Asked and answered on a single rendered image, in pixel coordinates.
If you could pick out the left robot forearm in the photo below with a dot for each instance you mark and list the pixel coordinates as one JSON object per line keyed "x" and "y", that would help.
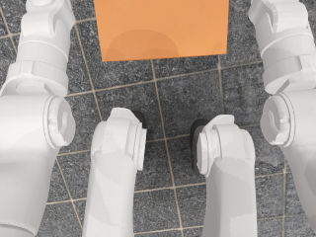
{"x": 43, "y": 50}

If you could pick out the left robot thigh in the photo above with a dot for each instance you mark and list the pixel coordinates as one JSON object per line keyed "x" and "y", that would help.
{"x": 109, "y": 201}

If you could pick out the right robot forearm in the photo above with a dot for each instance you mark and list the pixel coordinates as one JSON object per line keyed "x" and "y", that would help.
{"x": 286, "y": 44}

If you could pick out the right robot upper arm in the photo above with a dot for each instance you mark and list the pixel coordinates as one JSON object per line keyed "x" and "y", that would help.
{"x": 289, "y": 121}

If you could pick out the carton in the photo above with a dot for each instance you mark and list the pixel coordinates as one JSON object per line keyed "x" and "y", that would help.
{"x": 131, "y": 30}

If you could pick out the left robot upper arm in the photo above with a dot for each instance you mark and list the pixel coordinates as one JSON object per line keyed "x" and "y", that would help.
{"x": 33, "y": 128}

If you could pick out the robot left shin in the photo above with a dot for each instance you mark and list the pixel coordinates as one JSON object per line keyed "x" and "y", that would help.
{"x": 98, "y": 135}

